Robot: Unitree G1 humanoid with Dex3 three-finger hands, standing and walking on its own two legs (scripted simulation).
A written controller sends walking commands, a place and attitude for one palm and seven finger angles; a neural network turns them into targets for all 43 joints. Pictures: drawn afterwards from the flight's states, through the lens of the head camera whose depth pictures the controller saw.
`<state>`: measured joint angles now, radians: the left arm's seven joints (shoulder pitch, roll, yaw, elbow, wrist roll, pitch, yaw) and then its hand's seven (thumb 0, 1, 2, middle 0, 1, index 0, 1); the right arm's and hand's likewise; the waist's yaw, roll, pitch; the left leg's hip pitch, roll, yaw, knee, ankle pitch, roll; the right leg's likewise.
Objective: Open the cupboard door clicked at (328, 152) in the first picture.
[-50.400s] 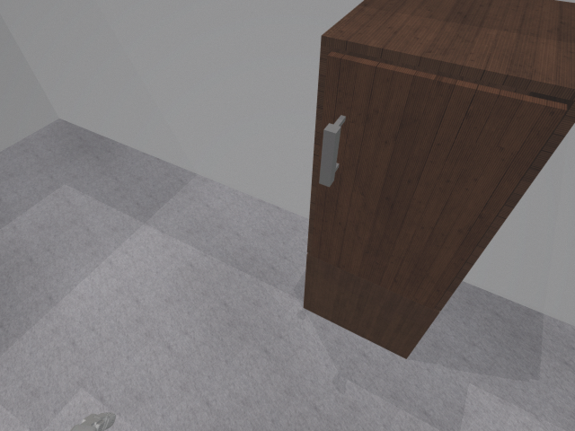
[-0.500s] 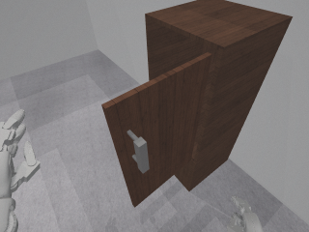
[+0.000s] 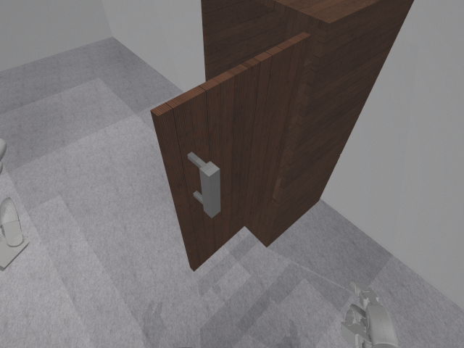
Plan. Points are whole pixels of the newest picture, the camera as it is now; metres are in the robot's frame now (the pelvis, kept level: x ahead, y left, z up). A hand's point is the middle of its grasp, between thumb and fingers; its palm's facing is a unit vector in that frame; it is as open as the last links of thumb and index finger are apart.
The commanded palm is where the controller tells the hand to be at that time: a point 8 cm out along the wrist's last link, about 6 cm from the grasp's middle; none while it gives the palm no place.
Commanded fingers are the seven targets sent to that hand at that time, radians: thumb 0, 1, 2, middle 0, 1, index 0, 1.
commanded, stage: step back with the hand held close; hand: left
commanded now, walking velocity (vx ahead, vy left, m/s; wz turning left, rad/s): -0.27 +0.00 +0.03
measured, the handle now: (203, 185) +0.38 +0.09 +0.05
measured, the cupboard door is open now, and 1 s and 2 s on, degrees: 93 93 93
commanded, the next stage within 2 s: stop stepping back and stand still in 0.52 s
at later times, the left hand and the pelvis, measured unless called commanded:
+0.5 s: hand out of the picture +0.11 +0.27 +0.16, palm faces +0.45 -0.74 -0.50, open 7.4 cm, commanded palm +0.04 +0.30 +0.19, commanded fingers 0.00 0.90 0.90 -0.20 -0.30 -0.20 -0.30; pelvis -0.08 +0.00 +0.00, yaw +3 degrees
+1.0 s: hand out of the picture -0.02 +0.24 +0.17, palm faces +0.42 -0.80 -0.44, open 7.4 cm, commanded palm -0.06 +0.28 +0.19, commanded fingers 0.00 0.90 0.90 -0.20 -0.30 -0.20 -0.30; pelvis -0.21 -0.02 +0.01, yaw +0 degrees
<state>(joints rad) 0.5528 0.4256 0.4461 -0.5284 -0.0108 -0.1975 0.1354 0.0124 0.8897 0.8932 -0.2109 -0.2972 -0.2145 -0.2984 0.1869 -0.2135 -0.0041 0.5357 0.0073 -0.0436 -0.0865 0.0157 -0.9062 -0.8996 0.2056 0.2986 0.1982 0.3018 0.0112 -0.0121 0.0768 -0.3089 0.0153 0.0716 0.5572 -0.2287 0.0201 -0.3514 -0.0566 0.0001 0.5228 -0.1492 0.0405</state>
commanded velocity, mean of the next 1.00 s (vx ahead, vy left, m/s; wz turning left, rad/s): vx -0.11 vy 0.00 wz -0.01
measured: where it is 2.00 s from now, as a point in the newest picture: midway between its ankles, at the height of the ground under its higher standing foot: outside the picture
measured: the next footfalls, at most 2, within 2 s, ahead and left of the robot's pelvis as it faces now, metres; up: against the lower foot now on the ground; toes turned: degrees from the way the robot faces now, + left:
right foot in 0.38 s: +0.01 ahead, -0.13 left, +0.00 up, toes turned +6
left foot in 0.56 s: -0.02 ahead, +0.10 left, +0.00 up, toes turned +4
